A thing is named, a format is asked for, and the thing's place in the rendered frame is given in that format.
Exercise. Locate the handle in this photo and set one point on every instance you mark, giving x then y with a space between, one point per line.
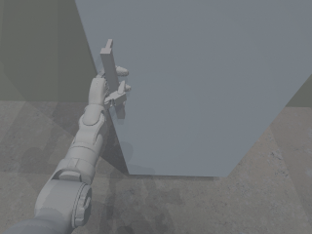
109 67

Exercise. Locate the left robot forearm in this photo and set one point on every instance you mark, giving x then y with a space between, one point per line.
81 158

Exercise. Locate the fridge door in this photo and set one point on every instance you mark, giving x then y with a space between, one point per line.
207 77

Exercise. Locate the robot left upper arm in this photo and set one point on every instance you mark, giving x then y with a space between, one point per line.
62 206

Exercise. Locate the robot left hand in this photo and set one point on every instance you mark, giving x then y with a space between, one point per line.
99 92

